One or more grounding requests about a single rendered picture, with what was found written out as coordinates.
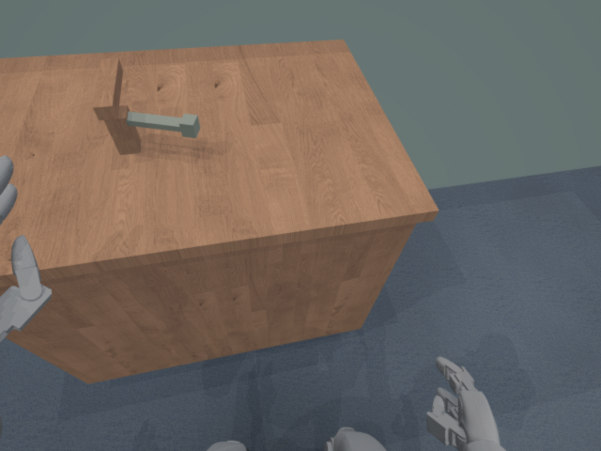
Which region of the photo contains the robot left hand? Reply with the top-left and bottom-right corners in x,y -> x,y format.
0,156 -> 52,343

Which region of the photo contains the right robot shin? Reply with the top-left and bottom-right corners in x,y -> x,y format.
335,428 -> 354,436

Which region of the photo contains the robot right hand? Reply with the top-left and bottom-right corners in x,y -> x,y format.
427,357 -> 501,451

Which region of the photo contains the counter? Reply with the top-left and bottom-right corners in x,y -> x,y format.
0,39 -> 439,384

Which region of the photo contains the right robot thigh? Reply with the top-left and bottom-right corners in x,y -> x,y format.
324,431 -> 387,451

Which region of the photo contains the tap lever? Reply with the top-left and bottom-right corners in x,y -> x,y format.
126,112 -> 200,138

